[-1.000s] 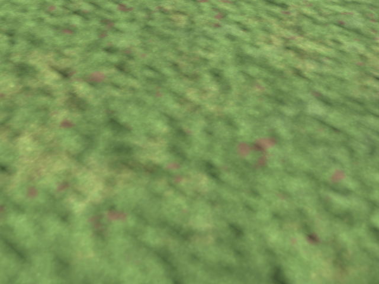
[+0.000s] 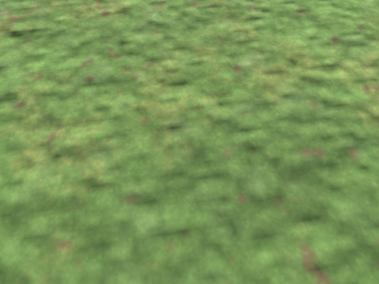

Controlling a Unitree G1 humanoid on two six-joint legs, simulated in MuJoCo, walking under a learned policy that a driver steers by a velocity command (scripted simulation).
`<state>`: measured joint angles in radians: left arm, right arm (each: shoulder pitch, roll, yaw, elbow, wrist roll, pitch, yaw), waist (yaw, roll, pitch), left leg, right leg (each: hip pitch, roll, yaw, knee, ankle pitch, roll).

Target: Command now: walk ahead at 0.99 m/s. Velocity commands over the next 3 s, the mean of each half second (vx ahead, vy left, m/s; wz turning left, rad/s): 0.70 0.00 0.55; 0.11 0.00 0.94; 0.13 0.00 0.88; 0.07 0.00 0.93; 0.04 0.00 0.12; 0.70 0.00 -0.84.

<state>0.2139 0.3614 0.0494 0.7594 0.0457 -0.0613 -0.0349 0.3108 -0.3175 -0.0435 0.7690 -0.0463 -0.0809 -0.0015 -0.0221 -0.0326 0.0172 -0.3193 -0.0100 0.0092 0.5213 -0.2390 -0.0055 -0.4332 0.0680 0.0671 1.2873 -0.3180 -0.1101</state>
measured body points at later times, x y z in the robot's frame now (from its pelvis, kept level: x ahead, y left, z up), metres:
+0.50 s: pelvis +0.39 +0.01 +0.01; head +0.44 +0.02 +0.45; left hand +0.34 +0.29 -0.11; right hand +0.64 -0.21 -0.09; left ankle +0.46 +0.13 -0.67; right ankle +0.36 -0.12 -0.73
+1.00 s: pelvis +0.53 +0.04 +0.00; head +0.56 +0.08 +0.45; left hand +0.48 +0.36 -0.10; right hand +0.81 -0.10 -0.10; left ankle +0.56 +0.13 -0.73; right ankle +0.71 -0.03 -0.69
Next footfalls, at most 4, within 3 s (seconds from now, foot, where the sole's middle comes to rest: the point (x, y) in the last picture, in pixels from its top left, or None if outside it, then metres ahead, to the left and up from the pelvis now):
0.24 right None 0.40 -0.12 -0.77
0.62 left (151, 249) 0.60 0.15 -0.77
1.12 right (185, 221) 0.71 0.03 -0.77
1.64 left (146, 275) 0.51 0.16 -0.77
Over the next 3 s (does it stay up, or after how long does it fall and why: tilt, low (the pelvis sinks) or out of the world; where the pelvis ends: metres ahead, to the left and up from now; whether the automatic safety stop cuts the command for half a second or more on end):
stays up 0.59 0.43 -0.02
